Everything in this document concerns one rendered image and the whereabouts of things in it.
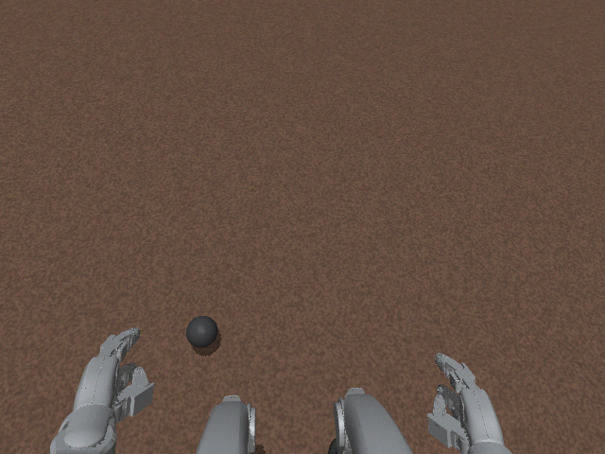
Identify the left robot arm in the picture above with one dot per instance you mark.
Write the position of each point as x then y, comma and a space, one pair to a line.
87, 430

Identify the left robot hand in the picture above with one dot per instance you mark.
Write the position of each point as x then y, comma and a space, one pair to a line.
104, 383

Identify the ball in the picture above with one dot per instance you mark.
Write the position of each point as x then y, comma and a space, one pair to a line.
201, 331

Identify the right robot hand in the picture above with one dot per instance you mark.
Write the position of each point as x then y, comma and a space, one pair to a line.
473, 417

